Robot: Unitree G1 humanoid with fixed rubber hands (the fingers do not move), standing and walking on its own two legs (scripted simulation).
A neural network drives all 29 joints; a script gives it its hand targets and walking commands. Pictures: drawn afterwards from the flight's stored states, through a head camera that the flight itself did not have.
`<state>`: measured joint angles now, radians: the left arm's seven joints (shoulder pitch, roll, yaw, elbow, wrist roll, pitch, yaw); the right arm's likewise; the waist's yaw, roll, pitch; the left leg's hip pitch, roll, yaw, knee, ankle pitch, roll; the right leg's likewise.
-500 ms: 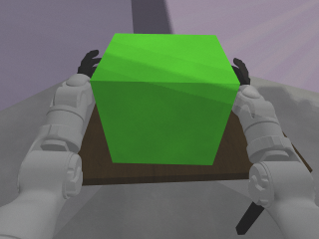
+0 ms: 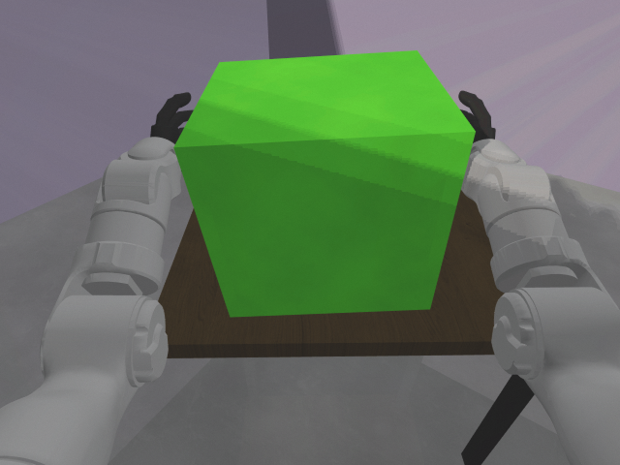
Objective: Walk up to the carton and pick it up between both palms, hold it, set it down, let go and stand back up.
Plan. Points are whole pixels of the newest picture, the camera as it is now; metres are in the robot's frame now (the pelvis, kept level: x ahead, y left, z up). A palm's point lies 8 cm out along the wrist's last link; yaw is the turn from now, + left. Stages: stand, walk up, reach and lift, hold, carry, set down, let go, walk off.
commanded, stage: reach and lift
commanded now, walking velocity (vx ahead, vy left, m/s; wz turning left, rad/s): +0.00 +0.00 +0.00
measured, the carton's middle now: (323, 184) +0.45 +0.00 +0.19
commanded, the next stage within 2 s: hold in 0.36 s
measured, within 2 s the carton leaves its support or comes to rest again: neither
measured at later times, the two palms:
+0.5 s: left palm (167, 148) +0.39 +0.19 +0.27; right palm (482, 139) +0.41 -0.19 +0.29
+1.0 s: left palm (159, 137) +0.38 +0.19 +0.29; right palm (492, 126) +0.39 -0.19 +0.31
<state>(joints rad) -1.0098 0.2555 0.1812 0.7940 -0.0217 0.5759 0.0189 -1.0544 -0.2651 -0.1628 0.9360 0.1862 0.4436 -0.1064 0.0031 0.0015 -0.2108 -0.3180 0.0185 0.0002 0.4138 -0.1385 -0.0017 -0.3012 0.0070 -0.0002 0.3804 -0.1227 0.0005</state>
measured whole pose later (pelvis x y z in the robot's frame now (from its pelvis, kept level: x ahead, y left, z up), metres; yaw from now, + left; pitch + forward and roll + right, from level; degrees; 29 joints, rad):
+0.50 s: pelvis +0.00 +0.00 +0.00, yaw +0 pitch +2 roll -1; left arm -1.01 0.25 0.18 0.76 -0.02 0.63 0.03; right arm -1.10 -0.30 -0.13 0.96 0.21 0.49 -0.10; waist 0.01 0.00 -0.23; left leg -0.32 0.02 0.00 0.41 -0.14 0.00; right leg -0.30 0.01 0.00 0.38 -0.12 0.00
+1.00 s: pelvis +0.00 +0.00 +0.00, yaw +0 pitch +2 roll -1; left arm -1.02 0.25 0.18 0.71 -0.02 0.73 0.03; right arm -1.12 -0.33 -0.08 0.95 0.27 0.56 -0.11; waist 0.01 0.00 -0.27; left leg -0.32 0.02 0.00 0.41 -0.14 0.00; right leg -0.30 0.01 0.00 0.38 -0.12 0.00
